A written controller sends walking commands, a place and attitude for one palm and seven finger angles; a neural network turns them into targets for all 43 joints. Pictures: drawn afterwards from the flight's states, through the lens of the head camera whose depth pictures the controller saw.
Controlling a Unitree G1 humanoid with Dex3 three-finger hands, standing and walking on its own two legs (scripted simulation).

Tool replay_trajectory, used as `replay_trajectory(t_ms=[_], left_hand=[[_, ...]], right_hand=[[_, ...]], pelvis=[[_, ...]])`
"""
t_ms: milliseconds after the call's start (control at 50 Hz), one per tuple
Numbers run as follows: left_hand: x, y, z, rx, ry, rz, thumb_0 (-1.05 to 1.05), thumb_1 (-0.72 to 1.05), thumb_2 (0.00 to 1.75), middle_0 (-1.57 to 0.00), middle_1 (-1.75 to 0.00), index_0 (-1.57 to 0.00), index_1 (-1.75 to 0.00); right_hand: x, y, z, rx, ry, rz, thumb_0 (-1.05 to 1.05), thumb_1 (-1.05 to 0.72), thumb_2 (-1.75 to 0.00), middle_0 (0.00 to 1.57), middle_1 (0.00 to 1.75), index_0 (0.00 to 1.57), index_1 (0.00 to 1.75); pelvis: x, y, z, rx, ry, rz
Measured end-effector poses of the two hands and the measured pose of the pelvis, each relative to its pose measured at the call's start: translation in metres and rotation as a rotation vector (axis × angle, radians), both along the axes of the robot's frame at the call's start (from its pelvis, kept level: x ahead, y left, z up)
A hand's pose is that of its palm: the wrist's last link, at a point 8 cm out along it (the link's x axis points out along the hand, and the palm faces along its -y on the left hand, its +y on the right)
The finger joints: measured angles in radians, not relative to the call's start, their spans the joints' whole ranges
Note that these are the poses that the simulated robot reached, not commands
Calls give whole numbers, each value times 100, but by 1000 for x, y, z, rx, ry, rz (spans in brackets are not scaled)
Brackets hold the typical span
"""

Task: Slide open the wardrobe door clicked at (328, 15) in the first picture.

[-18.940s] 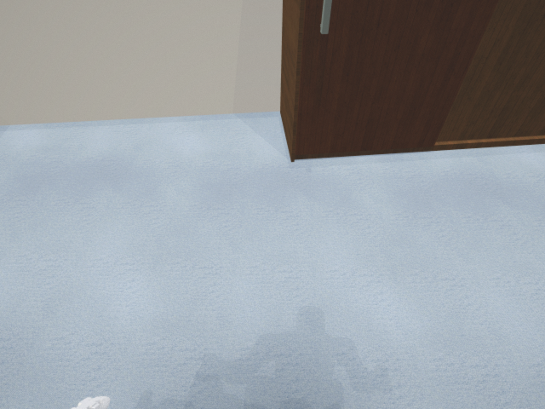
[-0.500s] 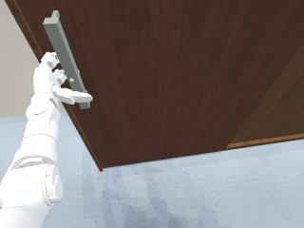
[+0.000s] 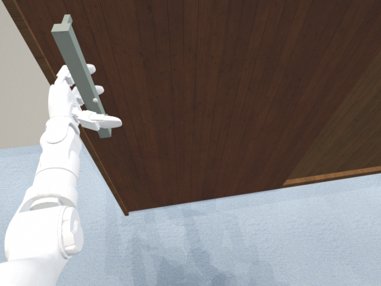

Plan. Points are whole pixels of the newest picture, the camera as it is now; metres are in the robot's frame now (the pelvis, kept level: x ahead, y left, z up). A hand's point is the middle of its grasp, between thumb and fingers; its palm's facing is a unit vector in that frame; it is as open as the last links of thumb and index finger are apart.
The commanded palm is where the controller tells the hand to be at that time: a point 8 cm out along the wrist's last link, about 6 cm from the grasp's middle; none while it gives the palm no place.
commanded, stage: slide the fingers in behind the handle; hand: left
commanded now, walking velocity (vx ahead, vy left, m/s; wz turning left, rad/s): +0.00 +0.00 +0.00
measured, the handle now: (89, 85) +0.52 +0.22 +0.13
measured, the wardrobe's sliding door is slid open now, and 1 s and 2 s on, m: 0.00 0.00 0.00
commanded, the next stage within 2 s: grip the handle and tug to test in 0.18 s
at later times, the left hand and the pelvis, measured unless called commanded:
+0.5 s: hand (89, 102) +0.47 +0.21 +0.13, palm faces +0.15 -0.99 +0.02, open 12.9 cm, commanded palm +0.44 +0.25 +0.13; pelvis +0.00 +0.00 +0.00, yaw +0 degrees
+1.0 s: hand (96, 99) +0.47 +0.20 +0.13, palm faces +0.15 -0.99 +0.02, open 6.0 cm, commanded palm +0.44 +0.25 +0.13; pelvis +0.00 +0.01 +0.00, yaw -1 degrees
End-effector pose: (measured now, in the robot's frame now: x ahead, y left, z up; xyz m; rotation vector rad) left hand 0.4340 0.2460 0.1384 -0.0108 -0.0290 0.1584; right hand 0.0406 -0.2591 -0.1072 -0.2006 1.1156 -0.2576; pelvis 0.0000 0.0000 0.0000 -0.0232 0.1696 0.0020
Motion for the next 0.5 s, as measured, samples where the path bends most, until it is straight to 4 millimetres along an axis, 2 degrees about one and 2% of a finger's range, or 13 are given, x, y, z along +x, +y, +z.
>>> replay_trajectory(t_ms=[340, 500], left_hand=[[2, 6, -4, -11, 14, -4, -2, -50, 31, -30, -120, -29, -120], [3, 15, -7, -12, 15, -5, -2, -32, 38, -32, -123, -32, -123]], right_hand=[[12, 4, 3, -5, -20, 12, 1, -90, -90, 20, 30, 20, 30], [6, 2, 3, -20, 5, 9, 1, -90, -90, 20, 30, 20, 30]], pelvis=[[2, 2, 0, -1, 0, 0], [1, 4, -1, -5, 9, 3]])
